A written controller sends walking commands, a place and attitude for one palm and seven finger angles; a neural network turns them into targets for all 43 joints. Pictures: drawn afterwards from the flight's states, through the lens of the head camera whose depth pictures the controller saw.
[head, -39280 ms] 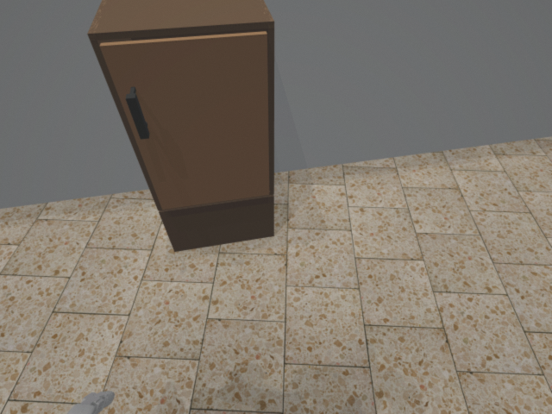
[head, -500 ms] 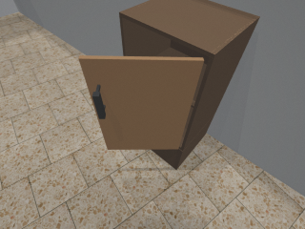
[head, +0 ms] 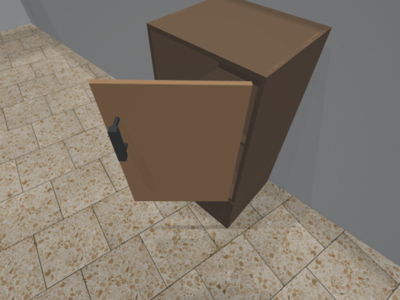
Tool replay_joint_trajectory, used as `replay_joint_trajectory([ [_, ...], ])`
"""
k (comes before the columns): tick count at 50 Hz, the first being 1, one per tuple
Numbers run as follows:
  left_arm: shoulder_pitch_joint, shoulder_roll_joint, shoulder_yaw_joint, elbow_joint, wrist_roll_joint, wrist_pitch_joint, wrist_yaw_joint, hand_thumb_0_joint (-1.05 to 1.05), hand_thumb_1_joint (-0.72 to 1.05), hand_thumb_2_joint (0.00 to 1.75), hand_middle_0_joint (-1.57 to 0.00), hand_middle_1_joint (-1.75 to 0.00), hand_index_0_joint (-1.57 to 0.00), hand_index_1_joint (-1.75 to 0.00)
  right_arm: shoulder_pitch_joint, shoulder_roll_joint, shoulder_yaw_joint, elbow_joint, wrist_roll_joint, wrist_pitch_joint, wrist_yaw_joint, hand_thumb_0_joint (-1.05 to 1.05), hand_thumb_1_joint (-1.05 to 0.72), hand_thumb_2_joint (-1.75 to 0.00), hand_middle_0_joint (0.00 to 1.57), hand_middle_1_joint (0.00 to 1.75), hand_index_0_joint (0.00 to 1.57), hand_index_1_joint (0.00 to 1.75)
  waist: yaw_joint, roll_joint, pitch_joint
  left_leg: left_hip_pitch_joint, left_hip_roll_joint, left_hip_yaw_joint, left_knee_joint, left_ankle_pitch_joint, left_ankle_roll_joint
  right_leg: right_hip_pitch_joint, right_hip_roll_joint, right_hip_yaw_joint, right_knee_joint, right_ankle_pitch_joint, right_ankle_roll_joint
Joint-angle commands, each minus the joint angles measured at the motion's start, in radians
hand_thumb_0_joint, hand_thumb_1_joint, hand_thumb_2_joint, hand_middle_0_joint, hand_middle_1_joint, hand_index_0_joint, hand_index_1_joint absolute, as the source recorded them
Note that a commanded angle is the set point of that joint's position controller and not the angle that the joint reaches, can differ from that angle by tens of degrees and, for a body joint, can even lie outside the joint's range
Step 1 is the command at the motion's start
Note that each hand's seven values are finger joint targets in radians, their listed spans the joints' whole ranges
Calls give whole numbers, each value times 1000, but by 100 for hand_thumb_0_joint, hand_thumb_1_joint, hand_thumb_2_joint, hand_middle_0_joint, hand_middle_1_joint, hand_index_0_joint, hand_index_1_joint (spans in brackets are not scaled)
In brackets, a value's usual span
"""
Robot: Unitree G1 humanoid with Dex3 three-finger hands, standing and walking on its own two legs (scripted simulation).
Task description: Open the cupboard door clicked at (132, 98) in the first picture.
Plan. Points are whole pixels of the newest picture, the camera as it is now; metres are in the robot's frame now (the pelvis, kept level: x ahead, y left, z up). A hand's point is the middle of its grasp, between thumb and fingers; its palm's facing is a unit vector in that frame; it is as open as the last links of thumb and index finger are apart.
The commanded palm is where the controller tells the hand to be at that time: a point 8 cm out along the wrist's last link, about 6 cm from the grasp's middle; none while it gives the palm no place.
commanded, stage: come to a stop and stand still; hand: left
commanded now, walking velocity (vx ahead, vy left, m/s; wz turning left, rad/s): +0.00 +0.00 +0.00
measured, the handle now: (119, 139) +0.53 +0.26 -0.04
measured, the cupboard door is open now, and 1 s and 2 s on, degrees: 42 42 42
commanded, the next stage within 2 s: look again from close up in 0.22 s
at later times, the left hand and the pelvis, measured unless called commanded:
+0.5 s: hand out of the picture -0.01 +0.18 -0.18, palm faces +0.04 -0.98 -0.20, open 7.4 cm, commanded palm none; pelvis +0.00 +0.02 -0.01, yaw +0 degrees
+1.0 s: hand out of the picture -0.01 +0.27 -0.18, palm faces +0.04 -0.98 -0.19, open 7.4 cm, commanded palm +0.07 +0.32 -0.07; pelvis -0.03 +0.09 +0.00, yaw -1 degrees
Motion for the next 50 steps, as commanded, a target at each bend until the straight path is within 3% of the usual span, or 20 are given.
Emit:
replay_joint_trajectory([
  [1, 92, 91, 23, -16, 0, -13, 7, 0, 90, 90, -20, -30, -20, -30, 54, -85, -14, -19, 4, -13, -15, 0, -90, -90, 20, 30, 20, 30, 11, -18, -4, 65, 52, -32, -28, 157, 36, -62, -145, 103, -109, 321, 30],
  [7, 121, 74, 21, -1, 4, -14, 12, 0, 90, 90, -20, -30, -20, -30, 39, -83, -12, -14, 5, -11, -19, 0, -90, -90, 20, 30, 20, 30, 12, -16, 23, 74, 51, -31, -27, 166, 36, -73, -147, 103, -111, 364, 39],
  [15, 136, 72, 19, 8, 3, -13, 13, 0, 90, 90, -20, -30, -20, -30, 26, -88, -10, -20, 4, -8, -20, 0, -90, -90, 20, 30, 20, 30, 15, -16, 53, 74, 47, -32, -38, 138, 35, -88, -149, 106, -128, 319, 43],
  [16, 108, 258, 4, -77, 24, -28, 22, 0, 90, 90, -20, -30, -20, -30, -69, -191, -19, -144, 1, -6, -5, 0, -90, -90, 20, 30, 20, 30, -1, -1, 145, 11, 2, -85, 70, 162, 63, -171, -143, 124, -98, 510, 72],
  [17, 113, 179, 30, -79, 14, -29, 30, 0, 90, 90, -20, -30, -20, -30, -53, -155, -34, -164, -1, -18, -7, 0, -90, -90, 20, 30, 20, 30, 16, -1, 39, -36, 14, -43, 132, 81, 62, -103, -199, 172, -53, 557, 67],
  [18, 127, 161, 35, -67, 17, -29, 34, 0, 90, 90, -20, -30, -20, -30, -46, -114, -37, -150, -3, -20, -14, 0, -90, -90, 20, 30, 20, 30, 14, -2, -32, -66, -13, -32, 168, 26, 61, -23, -223, 194, -33, 733, 59],
  [19, 145, 151, 28, -72, 11, -28, 32, 0, 90, 90, -20, -30, -20, -30, -24, -103, -30, -151, 1, -16, -17, 0, -90, -90, 20, 30, 20, 30, 21, -39, -89, -96, -28, -39, 203, -46, 57, 42, -239, 193, -12, 801, 43],
  [21, 149, 145, 32, -91, 17, -22, 32, 0, 90, 90, -20, -30, -20, -30, -28, -98, -31, -174, 2, -5, -14, 0, -90, -90, 20, 30, 20, 30, 24, -97, -121, -140, -29, -33, 239, -125, 61, 92, -251, 201, 11, 837, 4],
  [24, 98, 135, 36, -132, 19, -9, 30, 0, 90, 90, -20, -30, -20, -30, -49, -115, -41, -191, 3, 2, -12, 0, -90, -90, 20, 30, 20, 30, 9, -125, -29, -124, -19, -45, 202, -94, 67, -19, -225, 181, -4, 616, -40],
  [25, 77, 135, 34, -144, 19, -5, 30, 0, 90, 90, -20, -30, -20, -30, -32, -120, -41, -186, 4, 0, -11, 0, -90, -90, 20, 30, 20, 30, -4, -108, -9, -74, -11, -47, 143, -17, 69, -70, -205, 161, 1, 523, -33],
  [27, 78, 126, 30, -150, 14, -4, 28, 0, 90, 90, -20, -30, -20, -30, -14, -141, -38, -167, 1, -11, -8, 0, -90, -90, 20, 30, 20, 30, 0, -17, -6, 14, 26, -79, 95, 208, 83, -117, -140, 113, 37, 438, 8],
  [28, 78, 134, 33, -153, 13, 0, 27, 0, 90, 90, -20, -30, -20, -30, -15, -161, -43, -166, 2, -14, -9, 0, -90, -90, 20, 30, 20, 30, 7, 59, -7, 20, 42, -97, 92, 279, 90, -123, -126, 98, 44, 352, 18],
  [29, 89, 139, 33, -146, 11, 3, 25, 0, 90, 90, -20, -30, -20, -30, -30, -165, -42, -167, 3, -13, -10, 0, -90, -90, 20, 30, 20, 30, 17, 79, 2, 12, 50, -106, 83, 301, 94, -122, -119, 97, 33, 295, 24],
  [31, 102, 132, 26, -141, 13, 6, 25, 0, 90, 90, -20, -30, -20, -30, -44, -166, -36, -170, 2, -15, -8, 0, -90, -90, 20, 30, 20, 30, 26, 73, 12, -6, 56, -113, 62, 292, 100, -101, -114, 98, 11, 232, 30],
  [35, 71, 139, 25, -147, 12, 11, 19, 0, 90, 90, -20, -30, -20, -30, -62, -184, -37, -180, -2, -16, -4, 0, -90, -90, 20, 30, 20, 30, 21, 57, 15, -41, 56, -145, -16, 115, 105, -100, -108, 93, 1, 116, 39],
  [44, 69, 132, 21, -144, 19, 18, 10, 0, 90, 90, -20, -30, -20, -30, -61, -212, -44, -186, -2, -16, 5, 0, -90, -90, 20, 30, 20, 30, 23, 52, 8, -80, 75, -218, -183, -190, 112, -87, -108, 64, 10, 62, 55],
  [47, 83, 130, 19, -132, 20, 17, 9, 0, 90, 90, -20, -30, -20, -30, -50, -210, -44, -173, 1, -18, 6, 0, -90, -90, 20, 30, 20, 30, 23, 56, -13, -55, 77, -221, -201, -191, 111, -86, -114, 64, 5, 66, 55],
  [48, 101, 142, 4, -107, 29, 5, 44, 0, 90, 90, -20, -30, -20, -30, -81, -245, -28, -239, 12, -15, 8, 0, -90, -90, 20, 30, 20, 30, 22, 82, 37, -59, 62, -133, -35, 81, 74, -126, -120, 76, 11, 81, 48],
  [49, -683, 412, 210, -1752, -154, -203, 70, 0, 88, 89, -20, -32, -20, -32, -47, -341, -52, -601, 72, -172, -12, 0, -90, -90, 20, 30, 20, 30, -103, 265, -492, 315, -4, -203, -58, 105, -17, -208, -39, -28, 108, 181, 36],
  [50, -146, 314, 131, -1505, -100, -163, 90, 0, 85, 88, -20, -33, -20, -33, -92, -268, 9, -527, 64, -282, -42, 0, -90, -90, 20, 30, 20, 30, 8, 359, -452, 379, 90, -302, -150, 17, -76, -334, -41, 13, 267, -71, 28],
])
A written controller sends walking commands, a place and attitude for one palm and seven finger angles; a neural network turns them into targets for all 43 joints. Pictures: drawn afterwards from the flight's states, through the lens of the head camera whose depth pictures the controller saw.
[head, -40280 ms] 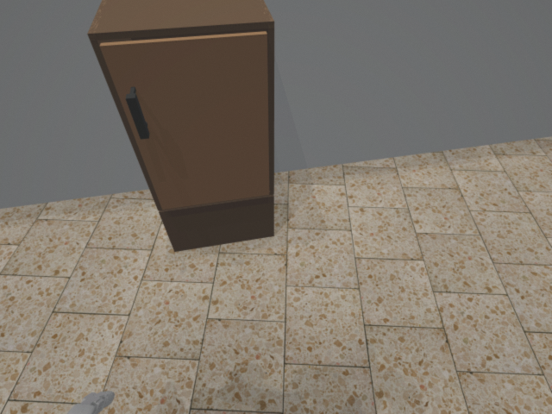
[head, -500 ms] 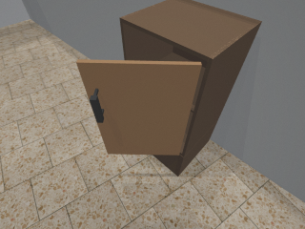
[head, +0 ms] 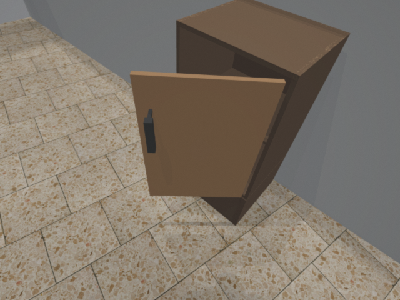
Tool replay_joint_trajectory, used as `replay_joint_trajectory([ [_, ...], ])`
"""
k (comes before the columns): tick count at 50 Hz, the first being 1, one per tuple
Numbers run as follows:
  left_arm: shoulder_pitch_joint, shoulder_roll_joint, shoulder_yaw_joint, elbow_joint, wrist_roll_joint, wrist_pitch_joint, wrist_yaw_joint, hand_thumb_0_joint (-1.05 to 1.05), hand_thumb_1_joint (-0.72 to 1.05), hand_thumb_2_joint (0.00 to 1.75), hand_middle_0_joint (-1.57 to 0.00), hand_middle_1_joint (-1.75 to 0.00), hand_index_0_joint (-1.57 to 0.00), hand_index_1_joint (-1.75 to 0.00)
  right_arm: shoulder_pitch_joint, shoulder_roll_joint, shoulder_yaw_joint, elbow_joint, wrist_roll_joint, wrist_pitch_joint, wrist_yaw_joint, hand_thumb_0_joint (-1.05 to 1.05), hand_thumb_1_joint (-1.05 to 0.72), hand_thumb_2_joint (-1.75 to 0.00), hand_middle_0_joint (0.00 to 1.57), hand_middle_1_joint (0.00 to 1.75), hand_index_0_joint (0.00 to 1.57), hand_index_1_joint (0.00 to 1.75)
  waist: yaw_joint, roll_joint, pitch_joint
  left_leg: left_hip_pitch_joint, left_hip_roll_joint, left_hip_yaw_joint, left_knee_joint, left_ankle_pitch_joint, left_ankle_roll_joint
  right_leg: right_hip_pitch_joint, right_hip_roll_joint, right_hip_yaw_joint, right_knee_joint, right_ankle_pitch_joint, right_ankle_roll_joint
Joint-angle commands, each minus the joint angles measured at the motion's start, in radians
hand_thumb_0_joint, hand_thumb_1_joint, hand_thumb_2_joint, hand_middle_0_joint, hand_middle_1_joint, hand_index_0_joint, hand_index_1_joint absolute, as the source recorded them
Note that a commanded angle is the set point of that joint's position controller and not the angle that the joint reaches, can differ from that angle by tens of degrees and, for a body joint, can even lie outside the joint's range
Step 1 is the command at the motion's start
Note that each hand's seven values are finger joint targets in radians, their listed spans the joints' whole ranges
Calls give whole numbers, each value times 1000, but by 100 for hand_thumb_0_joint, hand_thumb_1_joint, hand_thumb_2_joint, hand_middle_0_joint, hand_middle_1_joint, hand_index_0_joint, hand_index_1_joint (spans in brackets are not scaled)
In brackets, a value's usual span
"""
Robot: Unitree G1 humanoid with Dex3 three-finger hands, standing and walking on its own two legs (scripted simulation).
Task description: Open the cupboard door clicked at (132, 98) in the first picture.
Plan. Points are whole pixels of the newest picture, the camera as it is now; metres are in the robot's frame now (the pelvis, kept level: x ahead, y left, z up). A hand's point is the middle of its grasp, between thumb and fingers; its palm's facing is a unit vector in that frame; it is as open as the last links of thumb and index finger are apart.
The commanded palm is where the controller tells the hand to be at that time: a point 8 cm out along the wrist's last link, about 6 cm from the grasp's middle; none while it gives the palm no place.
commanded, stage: raise the hand with hooked fingers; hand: left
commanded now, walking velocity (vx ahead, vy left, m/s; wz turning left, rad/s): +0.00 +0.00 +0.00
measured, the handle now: (151, 131) +0.56 +0.18 -0.04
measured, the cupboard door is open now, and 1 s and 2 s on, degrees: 42 42 42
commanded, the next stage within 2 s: none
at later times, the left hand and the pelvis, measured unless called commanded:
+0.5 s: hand out of the picture +0.13 +0.21 -0.07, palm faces +0.20 -0.98 -0.04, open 9.3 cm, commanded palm +0.14 +0.25 -0.05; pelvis -0.05 +0.00 -0.11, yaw +3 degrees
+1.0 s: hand (80, 252) +0.21 +0.26 -0.05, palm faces +0.06 -0.99 -0.08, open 12.3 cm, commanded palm +0.18 +0.31 -0.04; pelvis +0.00 +0.01 -0.09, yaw +7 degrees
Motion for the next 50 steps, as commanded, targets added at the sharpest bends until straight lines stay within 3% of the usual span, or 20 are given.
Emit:
replay_joint_trajectory([
  [1, -162, 196, 72, -1122, -93, -216, 116, 0, 83, 87, -21, -34, -21, -34, -69, -196, 9, -276, 51, -307, -73, 0, -90, -90, 20, 30, 20, 30, -8, 298, -345, 268, 185, -340, -255, -218, -249, -286, 58, -36, 269, -140, -58],
  [2, 140, -92, -96, -802, -112, -119, 112, 0, 81, 86, -21, -36, -21, -36, -44, -157, 7, -243, 66, -301, -56, 0, -90, -90, 20, 30, 20, 30, -40, 153, -147, 119, 174, -310, -265, -327, -205, -332, 66, -47, 293, -123, -55],
  [4, -45, -42, -73, -988, -163, -209, 81, 0, 76, 84, -21, -39, -21, -39, -66, -219, -12, -338, 62, -313, -53, 0, -90, -90, 20, 30, 20, 30, -58, 100, -28, -10, 129, -259, -120, -346, -138, -367, 65, -63, 204, -150, -52],
  [7, -78, -23, 17, -687, -154, -397, 11, 0, 69, 81, -22, -43, -22, -43, -79, -227, -28, -369, 22, -307, -36, 0, -90, -90, 20, 30, 20, 30, -70, -187, -17, -248, 67, -194, 187, -330, -116, -560, 67, -77, 192, -318, -49],
  [8, -9, -35, 51, -635, -163, -474, -42, 0, 67, 80, -22, -45, -22, -45, -103, -223, -40, -389, 6, -303, -27, 0, -90, -90, 20, 30, 20, 30, -23, -225, -85, -323, 64, -172, 273, -322, -116, -609, 71, -75, 264, -361, -51],
  [9, 43, -22, 77, -613, -179, -544, -107, 0, 64, 79, -22, -47, -22, -47, -113, -233, -52, -414, -3, -293, -12, 0, -90, -90, 20, 30, 20, 30, 4, -177, -166, -362, 60, -148, 340, -313, -123, -639, 78, -77, 347, -349, -54],
  [10, 91, 39, 133, -593, -209, -621, -163, 0, 62, 78, -22, -48, -22, -48, -149, -226, -55, -455, -5, -291, -4, 0, -90, -90, 20, 30, 20, 30, 38, -254, -168, -519, 50, -138, 397, -351, -123, -655, 64, -31, 364, -453, -61],
  [12, 151, 88, 169, -571, -227, -691, -255, 0, 57, 76, -22, -51, -22, -51, -175, -228, -59, -549, 9, -275, 18, 0, -90, -90, 20, 30, 20, 30, 74, -212, -174, -633, 31, -101, 439, -389, -116, -637, 56, 40, 385, -546, -76],
  [16, 42, 177, 212, -842, -239, -588, -259, 0, 48, 72, -23, -57, -23, -57, -205, -245, -48, -700, 48, -219, 14, 0, -90, -90, 20, 30, 20, 30, 111, 107, -276, -597, 39, -171, 322, -624, -107, -653, 75, 16, 488, -518, -80],
  [20, -220, 178, 168, -1276, -230, -621, -149, 0, 39, 68, -24, -63, -24, -63, -148, -229, -43, -686, 31, -210, -7, 0, -90, -90, 20, 30, 20, 30, 23, 251, -388, -403, 112, -378, 303, -726, -118, -788, 90, -5, 592, -374, -68],
  [21, -301, 188, 150, -1364, -216, -653, -122, 0, 36, 67, -24, -64, -24, -64, -146, -234, -36, -666, 21, -215, -14, 0, -90, -90, 20, 30, 20, 30, -10, 246, -386, -405, 124, -421, 317, -736, -124, -840, 95, -8, 643, -356, -64],
  [24, -183, 106, 38, -1336, -202, -704, -117, 0, 29, 64, -24, -69, -24, -69, -119, -240, -26, -609, 14, -243, -22, 0, -90, -90, 20, 30, 20, 30, -53, 248, -334, -375, 130, -456, 354, -704, -136, -948, 99, -17, 679, -330, -59],
  [27, -152, 133, 21, -1146, -198, -638, -194, 0, 22, 61, -25, -74, -25, -74, -99, -260, -14, -594, 26, -248, -38, 0, -90, -90, 20, 30, 20, 30, -100, 148, -268, -463, 120, -429, 417, -718, -108, -948, 103, -19, 607, -358, -48],
  [31, -93, 232, 133, -855, -203, -403, -296, 0, 13, 57, -25, -80, -25, -80, -94, -277, -3, -633, 67, -207, -58, 0, -90, -90, 20, 30, 20, 30, -32, 25, -258, -584, 96, -337, 375, -736, -96, -816, 97, 1, 518, -428, -51],
  [33, -134, 288, 219, -926, -244, -318, -323, 0, 8, 55, -26, -82, -26, -82, -96, -271, -8, -673, 82, -181, -67, 0, -90, -90, 20, 30, 20, 30, 23, 15, -379, -540, 72, -268, 363, -602, -96, -669, 92, 9, 484, -395, -52],
  [36, -138, 346, 350, -1067, -324, -314, -306, 0, 1, 52, -26, -87, -26, -87, -87, -233, -5, -689, 65, -172, -80, 0, -90, -90, 20, 30, 20, 30, 65, 70, -488, -465, 61, -233, 375, -415, -100, -557, 98, -6, 461, -317, -64],
  [39, -124, 270, 320, -1146, -354, -459, -271, 0, -6, 49, -27, -92, -27, -92, -91, -205, 0, -665, 56, -202, -78, 0, -90, -90, 20, 30, 20, 30, 36, 56, -407, -425, 79, -248, 377, -401, -101, -643, 108, -18, 448, -325, -69],
  [43, -186, 240, 226, -1021, -301, -584, -308, 0, -15, 45, -27, -98, -27, -98, -55, -243, -8, -589, 28, -229, -50, 0, -90, -90, 20, 30, 20, 30, -35, 169, -312, -395, 97, -316, 410, -351, -129, -823, 106, -41, 546, -246, -73],
  [46, -144, 228, 202, -854, -297, -536, -407, 0, -22, 42, -28, -102, -28, -102, -20, -266, -22, -586, 44, -235, -49, 0, -90, -90, 20, 30, 20, 30, -49, 99, -300, -438, 93, -289, 441, -299, -113, -802, 108, -40, 513, -218, -74],
  [50, -168, 364, 333, -946, -341, -449, -486, 0, -31, 38, -29, -108, -29, -108, -4, -284, -44, -619, 60, -240, -55, 0, -90, -90, 20, 30, 20, 30, 5, 134, -489, -295, 95, -282, 415, -92, -131, -686, 107, -39, 483, -118, -73],
])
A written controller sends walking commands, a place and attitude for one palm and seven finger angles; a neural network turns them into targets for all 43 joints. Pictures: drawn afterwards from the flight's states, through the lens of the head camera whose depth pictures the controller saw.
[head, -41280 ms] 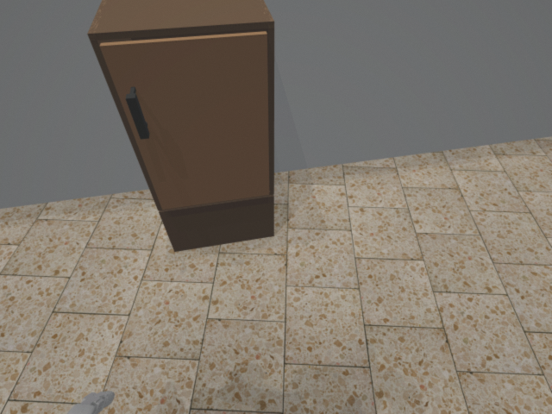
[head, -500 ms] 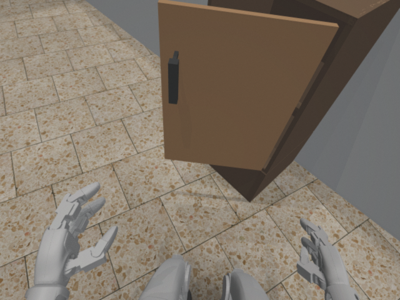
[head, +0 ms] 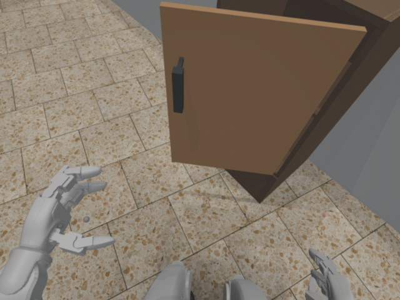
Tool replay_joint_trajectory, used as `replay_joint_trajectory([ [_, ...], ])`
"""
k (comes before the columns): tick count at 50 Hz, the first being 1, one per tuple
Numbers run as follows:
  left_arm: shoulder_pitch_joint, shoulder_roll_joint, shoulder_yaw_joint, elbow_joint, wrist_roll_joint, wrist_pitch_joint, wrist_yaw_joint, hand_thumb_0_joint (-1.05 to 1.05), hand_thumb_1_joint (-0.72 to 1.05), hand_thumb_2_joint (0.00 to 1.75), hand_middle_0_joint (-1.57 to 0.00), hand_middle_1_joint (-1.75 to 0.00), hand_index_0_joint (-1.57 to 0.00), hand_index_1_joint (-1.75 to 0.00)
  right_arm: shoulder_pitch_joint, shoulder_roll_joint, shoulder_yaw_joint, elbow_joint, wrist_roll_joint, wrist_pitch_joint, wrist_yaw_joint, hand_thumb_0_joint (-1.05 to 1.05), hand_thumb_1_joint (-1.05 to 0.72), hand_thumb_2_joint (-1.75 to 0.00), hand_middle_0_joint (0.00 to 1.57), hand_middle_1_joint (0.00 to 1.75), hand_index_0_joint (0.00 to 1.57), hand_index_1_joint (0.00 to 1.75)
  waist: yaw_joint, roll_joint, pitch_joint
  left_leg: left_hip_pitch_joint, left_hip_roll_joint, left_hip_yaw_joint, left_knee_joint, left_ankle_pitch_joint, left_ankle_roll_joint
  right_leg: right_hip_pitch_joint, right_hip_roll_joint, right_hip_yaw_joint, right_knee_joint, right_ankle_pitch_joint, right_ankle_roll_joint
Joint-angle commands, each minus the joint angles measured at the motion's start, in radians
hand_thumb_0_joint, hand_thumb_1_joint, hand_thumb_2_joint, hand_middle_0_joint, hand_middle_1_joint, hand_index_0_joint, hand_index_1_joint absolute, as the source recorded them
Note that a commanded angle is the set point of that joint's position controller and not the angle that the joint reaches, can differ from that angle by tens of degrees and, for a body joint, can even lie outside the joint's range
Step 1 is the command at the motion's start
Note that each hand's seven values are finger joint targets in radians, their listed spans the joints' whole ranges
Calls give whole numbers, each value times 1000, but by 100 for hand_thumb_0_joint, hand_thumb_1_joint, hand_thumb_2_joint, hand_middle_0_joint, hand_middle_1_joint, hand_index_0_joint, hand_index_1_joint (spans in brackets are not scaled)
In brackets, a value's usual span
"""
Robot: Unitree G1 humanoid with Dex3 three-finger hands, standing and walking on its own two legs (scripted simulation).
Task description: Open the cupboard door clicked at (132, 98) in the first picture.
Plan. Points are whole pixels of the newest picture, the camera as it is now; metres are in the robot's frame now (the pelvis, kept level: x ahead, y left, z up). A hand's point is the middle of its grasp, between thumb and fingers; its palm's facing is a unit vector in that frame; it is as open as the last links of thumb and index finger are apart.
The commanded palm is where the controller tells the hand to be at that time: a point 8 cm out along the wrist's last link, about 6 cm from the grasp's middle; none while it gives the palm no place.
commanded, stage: raise the hand with hooked fingers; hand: left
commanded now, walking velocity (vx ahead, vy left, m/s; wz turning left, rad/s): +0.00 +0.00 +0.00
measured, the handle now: (179, 85) +0.58 +0.10 +0.05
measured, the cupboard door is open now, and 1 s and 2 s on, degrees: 42 42 42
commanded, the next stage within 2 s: move the hooked fingers beside the handle in 1.06 s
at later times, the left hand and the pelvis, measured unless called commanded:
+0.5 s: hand (77, 183) +0.30 +0.24 +0.07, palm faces -0.07 -0.99 -0.08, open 13.9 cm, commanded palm +0.28 +0.30 +0.07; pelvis +0.02 -0.02 +0.02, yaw +0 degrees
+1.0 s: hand (76, 182) +0.30 +0.25 +0.06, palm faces -0.07 -1.00 -0.05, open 13.9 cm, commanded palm +0.28 +0.30 +0.07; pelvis +0.01 -0.02 +0.02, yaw -1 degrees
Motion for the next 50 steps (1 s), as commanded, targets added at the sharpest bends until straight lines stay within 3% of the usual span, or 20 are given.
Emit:
replay_joint_trajectory([
  [1, -69, 261, 180, -228, -47, 24, -72, 0, -34, 37, -29, -110, -29, -110, -11, -155, -77, -174, 13, -66, -21, 0, -90, -90, 20, 30, 20, 30, 35, 99, -350, 465, 86, -222, -275, 281, -157, 29, -5, 34, -146, 174, -27],
  [2, -70, 259, 199, -293, -66, 13, -65, 0, -36, 36, -29, -111, -29, -111, -10, -145, -78, -182, 10, -67, -21, 0, -90, -90, 20, 30, 20, 30, 43, 115, -400, 528, 90, -221, -273, 387, -166, 40, -6, 28, -147, 211, -26],
  [3, -51, 265, 225, -316, -78, -5, -48, 0, -38, 35, -29, -112, -29, -112, -6, -136, -78, -177, 7, -67, -19, 0, -90, -90, 20, 30, 20, 30, 51, 128, -407, 569, 96, -221, -268, 476, -176, 39, -3, 27, -147, 236, -25],
  [6, -40, 239, 259, -288, -101, -60, -5, 0, -45, 32, -30, -117, -30, -117, 3, -112, -77, -147, -7, -65, -11, 0, -90, -90, 20, 30, 20, 30, 51, 111, -372, 540, 90, -187, -229, 598, -180, 53, 5, 23, -139, 299, -28],
  [8, -56, 176, 205, -174, -86, -73, -11, 0, -50, 30, -30, -120, -30, -120, 6, -115, -75, -132, -8, -51, -4, 0, -90, -90, 20, 30, 20, 30, 13, 91, -278, 485, 94, -176, -213, 552, -175, 7, 3, 18, -136, 281, -21],
  [11, -126, 139, 141, 10, -68, -26, -81, 0, -50, 30, -30, -120, -30, -120, 19, -139, -75, -133, -2, -36, -5, 0, -90, -90, 20, 30, 20, 30, -28, 27, -207, 382, 82, -154, -199, 429, -151, -9, 4, 23, -150, 261, -20],
  [15, -244, 223, 152, 23, -76, 55, -191, 0, -50, 30, -30, -120, -30, -120, 16, -165, -77, -164, 12, -32, -18, 0, -90, -90, 20, 30, 20, 30, -21, 41, -308, 415, 73, -143, -211, 412, -130, 58, -3, 45, -188, 282, -17],
  [18, -322, 326, 243, -74, -95, 27, -198, 0, -50, 30, -30, -120, -30, -120, 11, -159, -74, -169, 5, -37, -22, 0, -90, -90, 20, 30, 20, 30, 6, 76, -407, 509, 78, -152, -213, 508, -135, 94, 1, 50, -186, 318, -23],
  [21, -344, 393, 330, -93, -110, -41, -153, 0, -50, 30, -30, -120, -30, -120, 0, -147, -65, -154, -7, -37, -19, 0, -90, -90, 20, 30, 20, 30, 30, 104, -379, 500, 76, -150, -224, 485, -143, 95, 8, 49, -180, 286, -37],
  [23, -346, 357, 318, -15, -110, -60, -141, 0, -50, 30, -30, -120, -30, -120, -3, -139, -58, -146, -5, -27, -18, 0, -90, -90, 20, 30, 20, 30, 16, 91, -320, 469, 78, -149, -239, 392, -140, 64, 7, 45, -186, 229, -32],
  [26, -380, 328, 288, 146, -106, -19, -163, 0, -50, 30, -30, -120, -30, -120, -5, -147, -52, -143, 3, -9, -19, 0, -90, -90, 20, 30, 20, 30, 4, 70, -225, 372, 67, -139, -260, 243, -120, 71, 7, 52, -213, 163, -33],
  [31, -378, 278, 189, 226, -101, 81, -257, 0, -50, 30, -30, -120, -30, -120, 14, -165, -58, -173, 21, -3, -20, 0, -90, -90, 20, 30, 20, 30, -12, 28, -258, 361, 59, -115, -259, 255, -88, 120, -4, 77, -253, 210, -26],
  [33, -396, 314, 213, 152, -102, 55, -255, 0, -50, 30, -30, -120, -30, -120, 13, -162, -62, -174, 17, -10, -15, 0, -90, -90, 20, 30, 20, 30, -3, 51, -299, 398, 62, -120, -258, 291, -87, 123, -2, 77, -250, 229, -24],
  [36, -430, 391, 295, 80, -108, -23, -208, 0, -50, 30, -30, -120, -30, -120, 9, -158, -65, -162, 5, -20, -11, 0, -90, -90, 20, 30, 20, 30, 6, 39, -292, 381, 66, -121, -245, 280, -91, 119, 4, 86, -236, 205, -33],
  [40, -413, 373, 322, 119, -112, -90, -163, 0, -50, 30, -30, -120, -30, -120, -1, -147, -59, -153, 3, -17, -8, 0, -90, -90, 20, 30, 20, 30, 13, 72, -259, 360, 67, -124, -267, 194, -96, 93, 2, 78, -223, 126, -30],
  [41, -425, 386, 326, 131, -108, -88, -161, 0, -50, 30, -30, -120, -30, -120, 3, -151, -58, -151, 0, -15, -7, 0, -90, -90, 20, 30, 20, 30, 12, 81, -254, 349, 65, -125, -266, 189, -95, 97, 3, 82, -222, 125, -32],
  [42, -410, 354, 295, 138, -102, -82, -167, 0, -50, 30, -30, -120, -30, -120, 1, -149, -58, -150, 5, -14, -7, 0, -90, -90, 20, 30, 20, 30, 6, 98, -264, 376, 66, -124, -273, 194, -95, 92, 1, 82, -225, 132, -28],
  [45, -385, 336, 252, 139, -89, -40, -191, 0, -50, 30, -30, -120, -30, -120, 5, -155, -62, -160, 13, -11, -9, 0, -90, -90, 20, 30, 20, 30, -2, 113, -276, 410, 67, -128, -288, 202, -92, 89, -4, 77, -240, 150, -22],
  [50, -390, 347, 265, 119, -106, -14, -212, 0, -50, 30, -30, -120, -30, -120, 11, -156, -63, -160, 13, -15, -13, 0, -90, -90, 20, 30, 20, 30, -9, 58, -279, 403, 67, -126, -275, 253, -87, 106, 1, 74, -248, 194, -19],
])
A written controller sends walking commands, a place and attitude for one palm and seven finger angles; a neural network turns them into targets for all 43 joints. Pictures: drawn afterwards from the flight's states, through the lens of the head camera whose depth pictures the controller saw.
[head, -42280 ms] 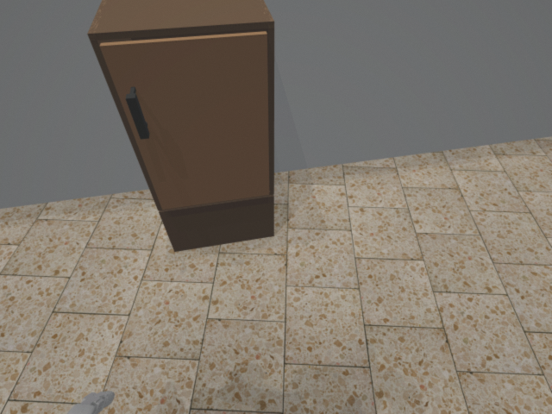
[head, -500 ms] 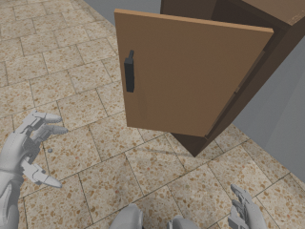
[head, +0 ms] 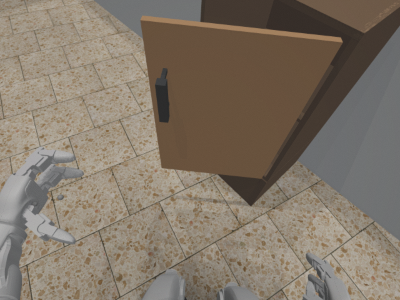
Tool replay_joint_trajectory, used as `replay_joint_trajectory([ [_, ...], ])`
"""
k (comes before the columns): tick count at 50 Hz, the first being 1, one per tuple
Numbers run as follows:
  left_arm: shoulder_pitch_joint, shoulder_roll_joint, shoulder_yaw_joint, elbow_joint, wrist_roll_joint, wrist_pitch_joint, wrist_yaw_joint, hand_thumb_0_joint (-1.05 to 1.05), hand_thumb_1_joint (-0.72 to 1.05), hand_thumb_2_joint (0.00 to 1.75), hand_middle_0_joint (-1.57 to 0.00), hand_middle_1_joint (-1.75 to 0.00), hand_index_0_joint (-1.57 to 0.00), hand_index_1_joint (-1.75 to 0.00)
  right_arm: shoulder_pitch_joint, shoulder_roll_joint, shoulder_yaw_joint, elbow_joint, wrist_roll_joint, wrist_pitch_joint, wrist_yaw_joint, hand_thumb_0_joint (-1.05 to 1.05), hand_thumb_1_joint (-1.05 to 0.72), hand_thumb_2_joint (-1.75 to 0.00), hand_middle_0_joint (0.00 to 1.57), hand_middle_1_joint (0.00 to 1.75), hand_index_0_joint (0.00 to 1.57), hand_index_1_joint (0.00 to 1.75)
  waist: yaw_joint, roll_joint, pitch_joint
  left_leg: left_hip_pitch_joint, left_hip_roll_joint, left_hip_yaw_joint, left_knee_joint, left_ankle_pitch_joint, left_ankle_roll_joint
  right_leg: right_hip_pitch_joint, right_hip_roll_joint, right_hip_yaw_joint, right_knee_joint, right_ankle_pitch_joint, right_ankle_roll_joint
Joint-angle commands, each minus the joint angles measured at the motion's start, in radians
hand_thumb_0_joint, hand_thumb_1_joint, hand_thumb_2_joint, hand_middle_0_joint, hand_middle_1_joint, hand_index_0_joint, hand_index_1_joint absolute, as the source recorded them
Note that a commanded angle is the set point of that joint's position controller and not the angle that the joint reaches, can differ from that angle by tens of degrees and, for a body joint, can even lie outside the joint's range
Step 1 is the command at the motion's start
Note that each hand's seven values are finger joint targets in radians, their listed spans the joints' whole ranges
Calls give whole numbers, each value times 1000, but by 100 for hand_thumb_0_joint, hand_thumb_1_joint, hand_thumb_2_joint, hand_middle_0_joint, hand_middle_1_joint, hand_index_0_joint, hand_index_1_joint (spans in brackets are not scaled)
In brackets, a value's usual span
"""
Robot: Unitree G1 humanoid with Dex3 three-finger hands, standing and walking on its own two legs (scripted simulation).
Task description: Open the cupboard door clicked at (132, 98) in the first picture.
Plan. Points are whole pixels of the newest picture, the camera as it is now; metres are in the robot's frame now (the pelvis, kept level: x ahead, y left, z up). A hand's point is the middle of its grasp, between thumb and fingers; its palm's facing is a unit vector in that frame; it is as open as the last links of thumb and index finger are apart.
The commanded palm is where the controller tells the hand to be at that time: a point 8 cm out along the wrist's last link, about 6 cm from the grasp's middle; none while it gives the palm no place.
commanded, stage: raise the hand with hooked fingers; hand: left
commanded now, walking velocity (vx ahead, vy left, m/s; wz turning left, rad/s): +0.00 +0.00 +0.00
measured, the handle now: (164, 96) +0.57 +0.12 +0.03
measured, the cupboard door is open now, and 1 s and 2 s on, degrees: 42 42 42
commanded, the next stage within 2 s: move the hooked fingers beside the handle in 0.06 s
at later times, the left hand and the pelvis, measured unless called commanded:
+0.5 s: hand (84, 171) +0.34 +0.24 +0.05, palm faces -0.09 -1.00 -0.03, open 14.0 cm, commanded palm +0.31 +0.29 +0.05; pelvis +0.00 +0.01 +0.00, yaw +0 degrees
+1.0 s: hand (110, 142) +0.41 +0.21 +0.04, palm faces -0.05 -1.00 -0.02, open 13.9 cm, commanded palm +0.39 +0.26 +0.04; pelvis +0.01 +0.00 -0.01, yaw +0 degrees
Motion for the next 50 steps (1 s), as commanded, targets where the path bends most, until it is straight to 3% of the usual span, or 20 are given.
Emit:
replay_joint_trajectory([
  [1, -158, 262, 118, -191, -46, -52, -12, 0, -50, 30, -30, -120, -30, -120, -3, -167, -69, -130, 1, -55, -22, 0, -90, -90, 20, 30, 20, 30, 12, 67, -266, 298, 46, -124, -163, 239, -66, 31, -20, 65, -142, 171, 1],
  [5, -183, 234, 112, -163, -49, -81, 0, 0, -50, 30, -30, -120, -30, -120, -10, -165, -70, -126, 0, -57, -23, 0, -90, -90, 20, 30, 20, 30, 10, 69, -245, 307, 51, -143, -175, 195, -80, -22, -21, 49, -126, 126, 3],
  [8, -175, 229, 96, -150, -37, -76, -14, 0, -50, 30, -30, -120, -30, -120, -7, -169, -72, -129, 0, -56, -20, 0, -90, -90, 20, 30, 20, 30, 15, 88, -282, 339, 52, -146, -171, 240, -87, -22, -23, 47, -117, 149, 0],
  [11, -271, 192, 31, -180, -26, -64, -23, 0, -50, 30, -30, -120, -30, -120, 0, -172, -74, -117, 1, -61, -22, 0, -90, -90, 20, 30, 20, 30, -9, 111, -301, 380, 58, -163, -159, 265, -92, -65, -26, 44, -105, 157, -1],
  [14, -359, 154, -20, -180, -11, -59, -6, 0, -50, 30, -30, -120, -30, -120, 1, -173, -74, -104, 1, -59, -28, 0, -90, -90, 20, 30, 20, 30, -27, 108, -288, 410, 68, -199, -183, 180, -100, -125, -31, 36, -100, 111, 4],
  [16, -403, 196, 6, -200, 0, -66, 20, 0, -50, 30, -30, -120, -30, -120, 0, -180, -74, -94, -3, -57, -31, 0, -90, -90, 20, 30, 20, 30, -14, 129, -304, 423, 68, -213, -189, 188, -112, -120, -34, 36, -89, 110, -5],
  [18, -384, 188, 10, -179, 13, -61, 49, 0, -50, 30, -30, -120, -30, -120, 6, -178, -75, -99, -2, -44, -29, 0, -90, -90, 20, 30, 20, 30, -5, 121, -316, 453, 73, -227, -207, 192, -123, -131, -35, 30, -86, 108, -1],
  [21, -396, 208, 26, -160, 32, -55, 91, 0, -50, 30, -30, -120, -30, -120, 12, -177, -72, -97, -7, -25, -26, 0, -90, -90, 20, 30, 20, 30, 8, 103, -335, 436, 71, -223, -205, 218, -124, -100, -37, 30, -82, 119, -2],
  [25, -346, 160, -6, -154, 50, -41, 128, 0, -50, 30, -30, -120, -30, -120, 15, -164, -75, -110, -5, 3, -14, 0, -90, -90, 20, 30, 20, 30, 17, 118, -363, 474, 75, -201, -195, 357, -129, -71, -38, 27, -94, 174, 4],
  [27, -344, 156, -9, -127, 54, -34, 136, 0, -50, 30, -30, -120, -30, -120, 29, -165, -75, -106, -6, 16, -9, 0, -90, -90, 20, 30, 20, 30, 6, 85, -364, 458, 76, -188, -181, 394, -126, -60, -34, 28, -98, 196, 8],
  [31, -444, 150, -18, -39, 61, -43, 149, 0, -50, 30, -30, -120, -30, -120, 35, -168, -71, -86, -6, 37, -13, 0, -90, -90, 20, 30, 20, 30, -20, 12, -289, 334, 63, -157, -160, 288, -98, -43, -31, 39, -104, 186, 7],
  [34, -544, 148, -33, -30, 72, -72, 150, 0, -50, 30, -30, -120, -30, -120, 41, -169, -73, -70, -7, 44, -15, 0, -90, -90, 20, 30, 20, 30, -30, 61, -314, 372, 65, -163, -156, 278, -100, -76, -34, 44, -99, 173, 6],
  [37, -607, 135, -72, -93, 90, -105, 155, 0, -50, 30, -30, -120, -30, -120, 60, -168, -82, -52, -10, 43, -11, 0, -90, -90, 20, 30, 20, 30, -32, 149, -413, 513, 83, -201, -153, 396, -123, -118, -35, 41, -84, 194, 4],
  [39, -629, 154, -58, -69, 92, -111, 165, 0, -50, 30, -30, -120, -30, -120, 66, -170, -83, -36, -12, 51, -9, 0, -90, -90, 20, 30, 20, 30, -36, 129, -410, 514, 83, -205, -152, 391, -124, -116, -33, 42, -89, 197, 5],
  [42, -669, 184, -28, 66, 108, -94, 183, 0, -50, 30, -30, -120, -30, -120, 69, -169, -74, -16, -10, 70, -12, 0, -90, -90, 20, 30, 20, 30, -45, 70, -357, 401, 70, -170, -141, 317, -102, -90, -33, 50, -94, 193, 7],
  [43, -710, 165, -48, 98, 111, -86, 187, 0, -50, 30, -30, -120, -30, -120, 66, -165, -70, -14, -10, 76, -12, 0, -90, -90, 20, 30, 20, 30, -56, 61, -334, 366, 64, -161, -138, 279, -92, -88, -35, 51, -96, 181, 9],
  [44, -726, 202, -10, 143, 113, -80, 193, 0, -50, 30, -30, -120, -30, -120, 70, -169, -69, -11, -10, 83, -13, 0, -90, -90, 20, 30, 20, 30, -47, 36, -324, 329, 61, -157, -141, 247, -88, -70, -36, 54, -97, 171, 9],
  [47, -744, 219, 1, 158, 125, -84, 199, 0, -50, 30, -30, -120, -30, -120, 76, -167, -67, -26, -10, 95, -10, 0, -90, -90, 20, 30, 20, 30, -29, 80, -383, 347, 54, -138, -134, 289, -85, -37, -36, 64, -94, 206, 5],
  [48, -768, 192, -28, 147, 124, -90, 198, 0, -50, 30, -30, -120, -30, -120, 73, -161, -65, -28, -12, 98, -6, 0, -90, -90, 20, 30, 20, 30, -35, 108, -393, 367, 55, -139, -131, 305, -86, -43, -36, 63, -94, 212, 5],
  [50, -790, 210, -16, 155, 129, -104, 198, 0, -50, 30, -30, -120, -30, -120, 87, -162, -69, -19, -13, 105, -4, 0, -90, -90, 20, 30, 20, 30, -40, 97, -415, 376, 58, -130, -113, 353, -82, -32, -32, 70, -91, 257, 6],
])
